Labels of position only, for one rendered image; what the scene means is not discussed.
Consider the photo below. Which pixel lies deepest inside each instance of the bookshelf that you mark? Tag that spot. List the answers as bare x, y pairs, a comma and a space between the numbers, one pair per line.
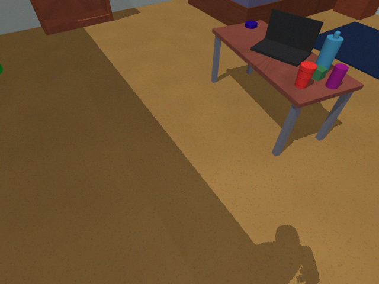
56, 16

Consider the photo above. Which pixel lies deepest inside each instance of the bed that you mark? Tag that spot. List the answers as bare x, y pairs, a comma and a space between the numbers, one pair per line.
231, 12

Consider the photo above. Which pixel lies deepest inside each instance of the coffee table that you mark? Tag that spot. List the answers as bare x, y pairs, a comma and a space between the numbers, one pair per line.
282, 77

